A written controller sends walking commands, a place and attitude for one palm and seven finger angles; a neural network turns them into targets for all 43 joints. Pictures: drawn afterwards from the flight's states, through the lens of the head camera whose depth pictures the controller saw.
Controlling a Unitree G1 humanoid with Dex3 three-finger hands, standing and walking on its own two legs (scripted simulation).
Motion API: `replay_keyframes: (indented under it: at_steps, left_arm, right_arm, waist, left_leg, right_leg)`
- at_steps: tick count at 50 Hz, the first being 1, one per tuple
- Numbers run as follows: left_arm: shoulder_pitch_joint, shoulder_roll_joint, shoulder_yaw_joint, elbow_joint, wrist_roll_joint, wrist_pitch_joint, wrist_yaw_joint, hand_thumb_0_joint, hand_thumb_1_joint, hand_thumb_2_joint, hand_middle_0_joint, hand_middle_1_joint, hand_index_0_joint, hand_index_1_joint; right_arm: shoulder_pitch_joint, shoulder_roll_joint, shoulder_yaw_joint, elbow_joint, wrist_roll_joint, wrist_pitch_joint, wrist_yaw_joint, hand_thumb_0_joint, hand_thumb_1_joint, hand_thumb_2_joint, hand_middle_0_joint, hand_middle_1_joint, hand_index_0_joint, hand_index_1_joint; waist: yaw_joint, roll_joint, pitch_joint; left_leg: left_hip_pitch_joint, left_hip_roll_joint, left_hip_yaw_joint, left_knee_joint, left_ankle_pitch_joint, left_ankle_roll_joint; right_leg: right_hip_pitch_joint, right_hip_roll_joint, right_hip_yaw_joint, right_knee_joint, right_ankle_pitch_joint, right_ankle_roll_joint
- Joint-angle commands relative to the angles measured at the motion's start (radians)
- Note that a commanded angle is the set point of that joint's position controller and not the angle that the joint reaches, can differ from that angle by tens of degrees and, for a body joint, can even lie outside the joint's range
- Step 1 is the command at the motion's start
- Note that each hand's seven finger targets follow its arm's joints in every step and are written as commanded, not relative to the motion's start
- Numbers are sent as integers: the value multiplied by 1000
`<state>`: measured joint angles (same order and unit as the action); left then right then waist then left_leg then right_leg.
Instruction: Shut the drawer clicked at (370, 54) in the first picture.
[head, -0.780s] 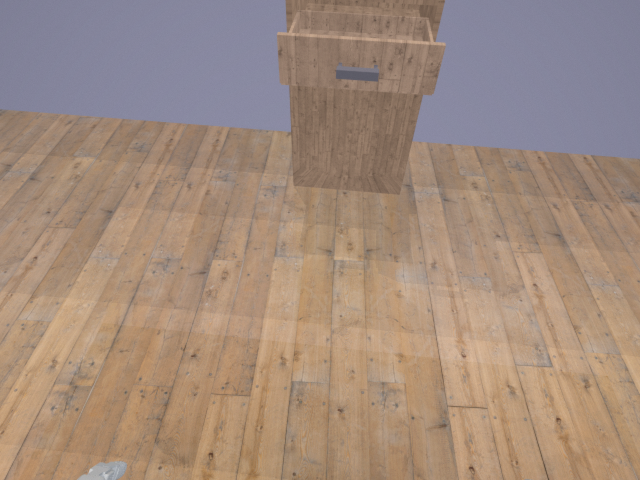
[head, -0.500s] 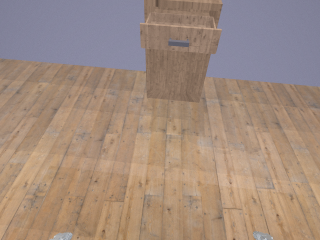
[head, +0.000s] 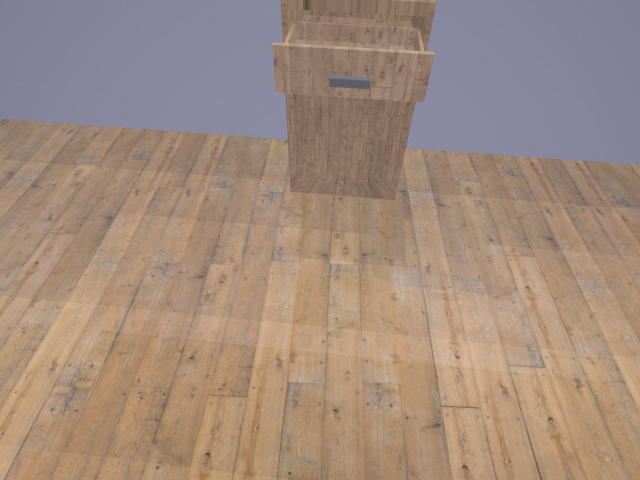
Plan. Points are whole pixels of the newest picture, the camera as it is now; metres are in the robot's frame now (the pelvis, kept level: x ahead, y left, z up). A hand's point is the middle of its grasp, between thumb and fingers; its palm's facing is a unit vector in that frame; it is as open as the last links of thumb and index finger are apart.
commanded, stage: stand and wait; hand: left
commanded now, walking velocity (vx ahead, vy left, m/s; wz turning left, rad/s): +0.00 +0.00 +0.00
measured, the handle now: (350, 78) +1.16 -0.02 -0.04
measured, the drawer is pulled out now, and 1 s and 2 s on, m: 0.30 0.30 0.30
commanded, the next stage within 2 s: look at it before walking up in 0.18 s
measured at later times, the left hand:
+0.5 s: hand out of the picture +0.07 +0.24 -0.16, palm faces -0.02 -0.95 -0.33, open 7.3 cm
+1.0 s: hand out of the picture +0.06 +0.23 -0.16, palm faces -0.02 -0.95 -0.30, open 7.3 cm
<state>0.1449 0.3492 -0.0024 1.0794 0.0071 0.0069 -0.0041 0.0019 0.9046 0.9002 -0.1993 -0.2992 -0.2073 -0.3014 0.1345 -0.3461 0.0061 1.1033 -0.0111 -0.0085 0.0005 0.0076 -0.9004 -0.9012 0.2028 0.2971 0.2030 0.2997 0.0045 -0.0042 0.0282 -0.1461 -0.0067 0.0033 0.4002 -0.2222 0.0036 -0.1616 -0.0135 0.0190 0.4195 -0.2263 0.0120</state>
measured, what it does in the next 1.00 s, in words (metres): stands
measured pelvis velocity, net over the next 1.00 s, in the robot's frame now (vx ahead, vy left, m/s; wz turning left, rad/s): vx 0.01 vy -0.01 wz -0.03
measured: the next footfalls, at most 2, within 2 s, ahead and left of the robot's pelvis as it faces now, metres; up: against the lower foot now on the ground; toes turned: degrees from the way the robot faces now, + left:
left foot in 1.60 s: +0.36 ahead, +0.08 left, +0.00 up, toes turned -6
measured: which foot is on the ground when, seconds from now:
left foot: down 0.00-1.00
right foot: down 0.00-1.00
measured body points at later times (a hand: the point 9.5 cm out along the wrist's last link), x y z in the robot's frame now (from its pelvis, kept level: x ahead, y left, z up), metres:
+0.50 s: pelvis +0.00 -0.01 +0.00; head +0.00 -0.01 +0.45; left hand +0.07 +0.29 -0.13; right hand +0.07 -0.30 -0.13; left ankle +0.00 +0.12 -0.74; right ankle +0.00 -0.13 -0.74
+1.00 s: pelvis +0.01 -0.01 +0.00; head +0.00 -0.01 +0.45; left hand +0.06 +0.28 -0.14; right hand +0.07 -0.29 -0.14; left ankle +0.00 +0.12 -0.74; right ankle +0.00 -0.13 -0.74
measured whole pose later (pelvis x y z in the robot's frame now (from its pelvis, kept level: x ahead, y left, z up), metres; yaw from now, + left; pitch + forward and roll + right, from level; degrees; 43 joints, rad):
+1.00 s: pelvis +0.01 -0.01 +0.00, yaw -2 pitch -1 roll +0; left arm 0.20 0.31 0.00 1.08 0.01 0.02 0.00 0.00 0.91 0.90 -0.20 -0.30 -0.21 -0.30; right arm 0.15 -0.31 0.01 1.11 -0.02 0.00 0.00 0.01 -0.90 -0.90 0.20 0.30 0.20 0.30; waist 0.02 0.00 0.00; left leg -0.15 0.02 0.03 0.43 -0.26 -0.01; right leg -0.18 0.01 0.04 0.44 -0.25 -0.01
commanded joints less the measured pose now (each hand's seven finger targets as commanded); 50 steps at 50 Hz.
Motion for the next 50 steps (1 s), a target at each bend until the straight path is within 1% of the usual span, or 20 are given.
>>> replay_keyframes:
  at_steps: [1,2,7,15,17,21,25,28,32,33,38,42,43,44,45,46,47,48,49,50]
  left_arm:
    - [-50,200,39,-69,4,-28,14,0,900,900,-200,-300,-200,-300]
    - [-50,199,39,-67,4,-29,14,0,900,900,-200,-300,-200,-300]
    - [-52,197,39,-66,5,-29,14,0,900,900,-200,-300,-200,-300]
    - [-49,195,38,-64,4,-33,14,0,900,900,-200,-300,-200,-300]
    - [-50,194,39,-65,4,-32,14,0,900,900,-200,-300,-200,-300]
    - [-46,194,40,-62,5,-33,14,0,900,900,-200,-300,-200,-300]
    - [-45,193,39,-59,4,-34,15,0,900,900,-200,-300,-200,-300]
    - [-47,194,38,-57,4,-32,15,0,900,900,-200,-300,-200,-300]
    - [-41,194,40,-56,4,-33,15,0,900,900,-200,-300,-200,-300]
    - [-42,195,40,-55,4,-34,15,0,900,900,-200,-300,-200,-300]
    - [-41,195,38,-54,4,-35,15,0,900,900,-200,-300,-200,-300]
    - [-40,197,39,-55,4,-35,15,0,900,900,-200,-300,-200,-300]
    - [-40,197,38,-55,4,-35,14,0,900,900,-200,-300,-200,-300]
    - [-5,126,24,-36,2,-26,16,0,900,900,-200,-300,-200,-300]
    - [33,77,14,-24,5,-14,16,0,900,900,-200,-300,-200,-300]
    - [58,73,15,-21,8,-5,13,0,900,900,-200,-300,-200,-300]
    - [65,78,22,-30,11,2,7,0,900,900,-200,-300,-200,-300]
    - [74,81,28,-38,13,6,1,0,900,900,-200,-300,-200,-300]
    - [82,79,33,-52,15,7,-4,0,900,900,-200,-300,-200,-300]
    - [92,70,39,-62,15,6,-8,0,900,900,-200,-300,-200,-300]
  right_arm:
    - [-65,-201,-43,-70,3,-29,-14,0,-900,-900,200,300,200,300]
    - [-63,-200,-43,-67,2,-30,-14,0,-900,-900,200,300,200,300]
    - [-61,-196,-42,-61,2,-29,-13,0,-900,-900,200,300,200,300]
    - [-59,-195,-42,-59,2,-30,-13,0,-900,-900,200,300,200,300]
    - [-58,-196,-42,-57,2,-30,-14,0,-900,-900,200,300,200,300]
    - [-60,-193,-42,-57,4,-30,-14,0,-900,-900,200,300,200,300]
    - [-57,-196,-40,-57,3,-32,-15,0,-900,-900,200,300,200,300]
    - [-62,-197,-39,-56,4,-30,-15,0,-900,-900,200,300,200,300]
    - [-63,-196,-39,-57,4,-31,-16,0,-900,-900,200,300,200,300]
    - [-61,-195,-40,-55,4,-30,-15,0,-900,-900,200,300,200,300]
    - [-62,-197,-39,-54,4,-29,-15,0,-900,-900,200,300,200,300]
    - [-62,-197,-40,-53,4,-28,-15,0,-900,-900,200,300,200,300]
    - [-64,-197,-39,-53,4,-28,-15,0,-900,-900,200,300,200,300]
    - [-36,-124,-23,-37,-1,-20,-12,0,-900,-900,200,300,200,300]
    - [4,-72,-11,-26,-6,-11,-10,0,-900,-900,200,300,200,300]
    - [30,-63,-14,-22,-8,-5,-9,0,-900,-900,200,300,200,300]
    - [43,-70,-20,-26,-11,-2,-7,0,-900,-900,200,300,200,300]
    - [47,-78,-27,-34,-13,0,-6,0,-900,-900,200,300,200,300]
    - [60,-82,-32,-42,-14,0,-6,0,-900,-900,200,300,200,300]
    - [74,-89,-38,-49,-14,-4,-7,0,-900,-900,200,300,200,300]
  waist:
    - [-1,-5,-47]
    - [-1,-3,-56]
    - [-1,-7,-43]
    - [-3,-9,-59]
    - [-3,5,-56]
    - [-1,-7,-50]
    - [-3,4,-77]
    - [-2,6,-53]
    - [0,6,-61]
    - [-1,-3,-63]
    - [-2,0,-58]
    - [-3,-11,-50]
    - [-2,-3,-51]
    - [-1,0,-61]
    - [-2,-15,-53]
    - [-1,-24,-37]
    - [-2,-22,0]
    - [0,-20,49]
    - [-3,-5,75]
    - [-5,16,91]
  left_leg:
    - [-8,122,-104,-85,93,32]
    - [-6,122,-104,-84,97,32]
    - [-15,120,-104,-87,80,28]
    - [7,122,-99,-83,112,25]
    - [4,124,-100,-85,114,24]
    - [7,126,-101,-86,119,25]
    - [22,128,-100,-86,153,24]
    - [14,127,-103,-92,140,24]
    - [23,128,-103,-91,152,25]
    - [26,129,-101,-91,149,24]
    - [29,128,-99,-94,148,22]
    - [29,127,-98,-94,145,20]
    - [28,128,-97,-97,135,20]
    - [31,125,-78,-86,84,9]
    - [27,117,-58,-69,-3,0]
    - [13,111,-48,-56,-112,1]
    - [-21,109,-45,-58,-222,5]
    - [-56,112,-47,-57,-304,10]
    - [-76,119,-55,-58,-351,17]
    - [-72,137,-72,-65,-374,31]
  right_leg:
    - [-4,-98,90,-80,75,-43]
    - [2,-100,91,-79,78,-42]
    - [-10,-100,97,-90,53,-42]
    - [-6,-103,100,-94,90,-44]
    - [-5,-100,97,-89,94,-43]
    - [-6,-100,97,-94,100,-43]
    - [15,-102,94,-89,137,-43]
    - [5,-99,93,-94,124,-41]
    - [13,-103,91,-98,136,-42]
    - [14,-104,91,-101,135,-42]
    - [11,-104,95,-105,139,-42]
    - [6,-104,97,-111,139,-43]
    - [7,-103,98,-113,126,-42]
    - [4,-101,100,-118,65,-34]
    - [-12,-92,108,-112,-42,-31]
    - [-39,-82,125,-113,-158,-38]
    - [-74,-73,139,-110,-256,-45]
    - [-119,-61,151,-104,-322,-53]
    - [-148,-48,156,-83,-354,-62]
    - [-181,-32,149,-42,-349,-68]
